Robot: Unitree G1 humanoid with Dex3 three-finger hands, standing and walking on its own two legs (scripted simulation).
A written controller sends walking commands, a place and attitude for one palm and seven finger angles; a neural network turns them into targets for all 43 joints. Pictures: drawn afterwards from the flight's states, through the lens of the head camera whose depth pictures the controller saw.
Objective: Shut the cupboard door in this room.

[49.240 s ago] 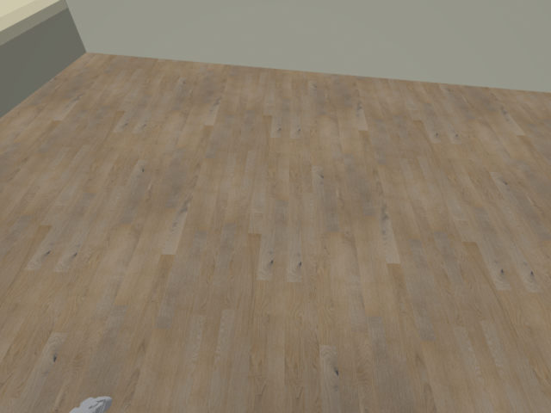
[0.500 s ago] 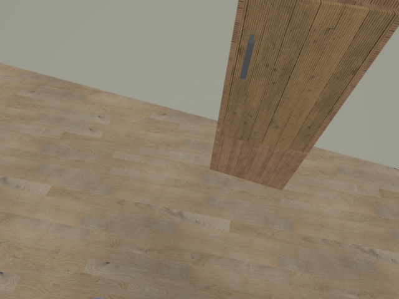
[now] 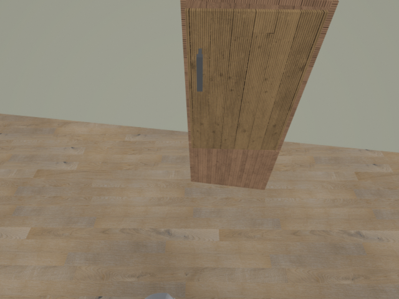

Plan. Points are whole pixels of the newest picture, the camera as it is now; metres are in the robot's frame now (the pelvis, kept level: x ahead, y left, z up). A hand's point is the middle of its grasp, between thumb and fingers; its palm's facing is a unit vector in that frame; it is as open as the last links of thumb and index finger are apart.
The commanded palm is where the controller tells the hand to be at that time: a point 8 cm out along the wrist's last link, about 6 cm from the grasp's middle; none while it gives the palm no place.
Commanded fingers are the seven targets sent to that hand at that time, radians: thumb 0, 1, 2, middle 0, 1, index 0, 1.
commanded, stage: take the last steps up to it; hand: left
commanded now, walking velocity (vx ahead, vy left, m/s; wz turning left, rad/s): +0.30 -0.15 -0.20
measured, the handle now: (199, 70) +0.77 +0.03 +0.04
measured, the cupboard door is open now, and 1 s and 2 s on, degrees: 6 6 6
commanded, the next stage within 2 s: come to a stop and stand still in 0.70 s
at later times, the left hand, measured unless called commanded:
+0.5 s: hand (159, 244) +0.28 +0.12 -0.17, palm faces -0.20 -0.97 -0.16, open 7.4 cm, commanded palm none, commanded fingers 0.00 0.90 0.90 -0.20 -0.30 -0.20 -0.30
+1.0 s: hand (197, 225) +0.34 +0.03 -0.19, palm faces -0.03 -0.99 -0.16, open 7.3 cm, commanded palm none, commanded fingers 0.00 0.90 0.90 -0.20 -0.30 -0.20 -0.30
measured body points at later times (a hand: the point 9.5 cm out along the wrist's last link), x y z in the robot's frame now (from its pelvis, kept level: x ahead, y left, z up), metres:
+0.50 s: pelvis +0.15 -0.05 +0.00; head +0.21 -0.04 +0.45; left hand +0.29 +0.17 -0.16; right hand +0.03 -0.25 -0.14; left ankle +0.06 +0.11 -0.74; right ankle +0.23 -0.21 -0.70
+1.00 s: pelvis +0.32 -0.14 -0.01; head +0.34 -0.12 +0.44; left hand +0.34 +0.08 -0.17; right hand +0.42 -0.37 -0.14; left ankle +0.37 -0.04 -0.74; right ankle +0.26 -0.21 -0.74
